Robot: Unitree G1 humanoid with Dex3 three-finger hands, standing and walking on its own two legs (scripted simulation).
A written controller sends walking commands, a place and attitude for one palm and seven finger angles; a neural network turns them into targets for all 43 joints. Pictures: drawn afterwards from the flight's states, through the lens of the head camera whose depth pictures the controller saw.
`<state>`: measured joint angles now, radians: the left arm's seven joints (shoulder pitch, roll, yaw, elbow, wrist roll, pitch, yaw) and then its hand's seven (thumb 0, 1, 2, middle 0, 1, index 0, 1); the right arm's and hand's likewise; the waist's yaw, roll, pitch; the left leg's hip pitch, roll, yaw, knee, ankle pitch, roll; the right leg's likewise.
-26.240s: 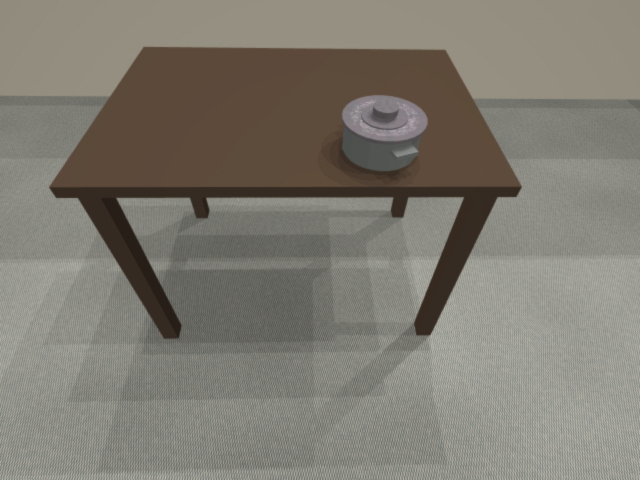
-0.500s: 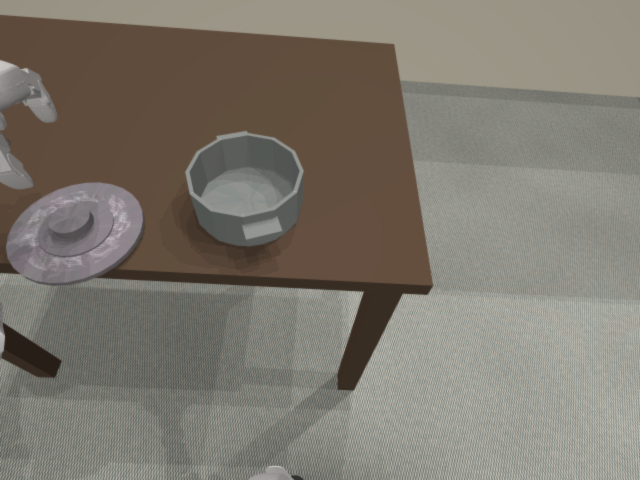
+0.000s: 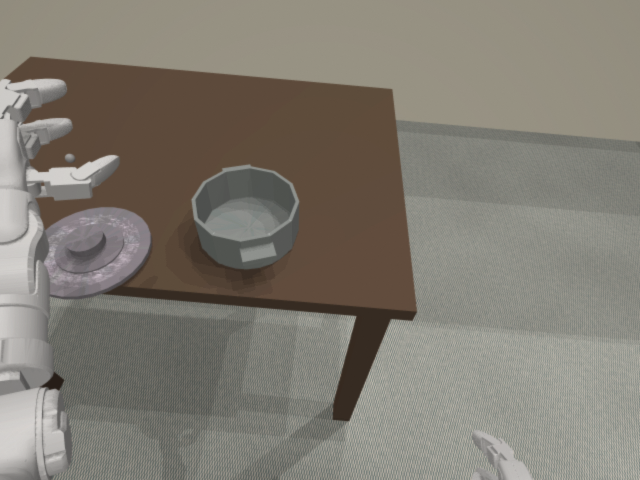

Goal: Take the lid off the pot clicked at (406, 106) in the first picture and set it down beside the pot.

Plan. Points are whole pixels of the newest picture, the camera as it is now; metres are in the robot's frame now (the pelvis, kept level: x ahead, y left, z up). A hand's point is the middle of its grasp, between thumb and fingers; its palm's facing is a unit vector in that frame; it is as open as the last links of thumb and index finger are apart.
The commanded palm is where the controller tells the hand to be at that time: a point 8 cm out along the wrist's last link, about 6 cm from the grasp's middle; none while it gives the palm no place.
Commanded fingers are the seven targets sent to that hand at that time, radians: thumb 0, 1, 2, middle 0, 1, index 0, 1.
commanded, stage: draw the hand back to the body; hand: left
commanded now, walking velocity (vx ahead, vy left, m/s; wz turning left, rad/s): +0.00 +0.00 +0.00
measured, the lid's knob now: (86, 240) +0.46 +0.39 -0.02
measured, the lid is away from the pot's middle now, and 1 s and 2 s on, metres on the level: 0.26 0.26 0.26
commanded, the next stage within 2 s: step back with the hand held close in 1.46 s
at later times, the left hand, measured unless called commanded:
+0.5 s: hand (76, 225) +0.32 +0.26 +0.18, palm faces +0.51 -0.82 -0.27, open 8.5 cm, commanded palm +0.26 +0.29 +0.19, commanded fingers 0.00 0.81 0.88 -0.22 -0.35 -0.22 -0.35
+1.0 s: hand (99, 306) +0.24 +0.21 +0.17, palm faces +0.45 -0.85 -0.29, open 7.4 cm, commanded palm +0.18 +0.24 +0.18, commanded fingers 0.00 0.90 0.90 -0.20 -0.30 -0.20 -0.30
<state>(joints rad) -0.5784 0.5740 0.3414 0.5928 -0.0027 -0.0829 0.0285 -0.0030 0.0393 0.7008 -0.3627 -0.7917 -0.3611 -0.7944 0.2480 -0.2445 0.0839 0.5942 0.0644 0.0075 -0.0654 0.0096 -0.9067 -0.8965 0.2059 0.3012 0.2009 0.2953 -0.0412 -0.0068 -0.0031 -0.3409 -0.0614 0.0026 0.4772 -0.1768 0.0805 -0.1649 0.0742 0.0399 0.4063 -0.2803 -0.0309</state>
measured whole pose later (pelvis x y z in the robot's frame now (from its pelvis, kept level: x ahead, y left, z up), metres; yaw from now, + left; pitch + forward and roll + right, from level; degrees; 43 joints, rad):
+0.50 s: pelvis +0.01 -0.06 +0.00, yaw +0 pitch -2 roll +0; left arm -0.15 0.47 0.41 0.22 -0.10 -0.04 0.06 0.01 0.58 0.83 -0.26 -0.48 -0.26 -0.48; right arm 0.17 -0.27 0.04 0.68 0.06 -0.02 -0.06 0.01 -0.91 -0.90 0.20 0.30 0.20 0.29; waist 0.02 0.04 -0.01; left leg -0.22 -0.02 -0.02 0.42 -0.18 0.01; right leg -0.05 0.12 0.03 0.36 -0.28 -0.10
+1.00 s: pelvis +0.00 -0.06 +0.00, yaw +0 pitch -5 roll +0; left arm 0.22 0.36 0.35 -0.18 -0.13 -0.08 0.07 0.01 0.89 0.90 -0.21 -0.31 -0.21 -0.31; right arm 0.15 -0.24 0.04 0.69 0.03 -0.07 -0.07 0.01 -0.91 -0.90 0.20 0.30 0.20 0.29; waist 0.05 0.05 0.02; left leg -0.15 -0.02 -0.02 0.40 -0.16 0.00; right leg 0.02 0.12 0.03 0.33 -0.26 -0.11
